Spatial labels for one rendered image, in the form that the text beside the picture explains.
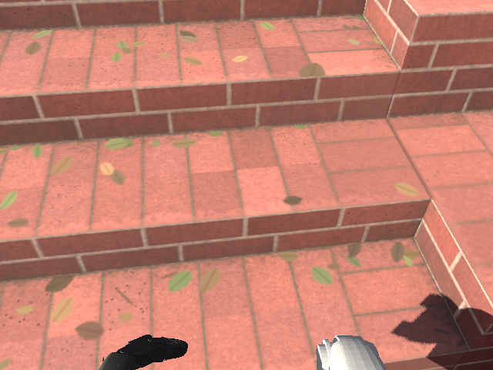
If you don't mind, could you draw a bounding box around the robot right thigh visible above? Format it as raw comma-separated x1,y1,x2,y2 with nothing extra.
316,336,387,370

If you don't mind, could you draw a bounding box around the left robot hand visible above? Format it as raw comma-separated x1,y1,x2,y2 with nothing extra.
99,335,188,370

